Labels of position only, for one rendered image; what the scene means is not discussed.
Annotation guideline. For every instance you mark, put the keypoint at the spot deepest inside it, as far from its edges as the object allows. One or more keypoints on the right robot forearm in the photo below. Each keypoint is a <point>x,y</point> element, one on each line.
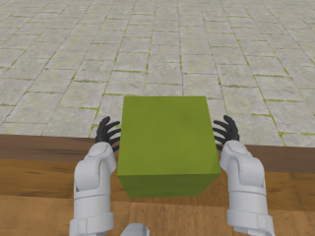
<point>248,209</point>

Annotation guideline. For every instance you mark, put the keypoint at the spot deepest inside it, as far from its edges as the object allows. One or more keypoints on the left robot forearm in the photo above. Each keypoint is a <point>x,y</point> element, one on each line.
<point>92,210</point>

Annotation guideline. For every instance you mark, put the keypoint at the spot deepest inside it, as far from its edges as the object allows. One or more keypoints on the right robot hand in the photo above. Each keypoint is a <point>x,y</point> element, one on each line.
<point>231,133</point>

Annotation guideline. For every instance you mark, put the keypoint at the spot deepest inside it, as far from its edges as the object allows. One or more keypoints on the left robot hand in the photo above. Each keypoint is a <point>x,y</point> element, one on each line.
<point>103,137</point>

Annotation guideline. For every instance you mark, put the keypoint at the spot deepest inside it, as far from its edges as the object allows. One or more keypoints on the robot left thigh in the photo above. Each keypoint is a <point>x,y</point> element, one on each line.
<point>136,229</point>

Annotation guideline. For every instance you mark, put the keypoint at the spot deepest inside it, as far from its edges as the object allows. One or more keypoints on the carton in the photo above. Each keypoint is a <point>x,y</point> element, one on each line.
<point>167,146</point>

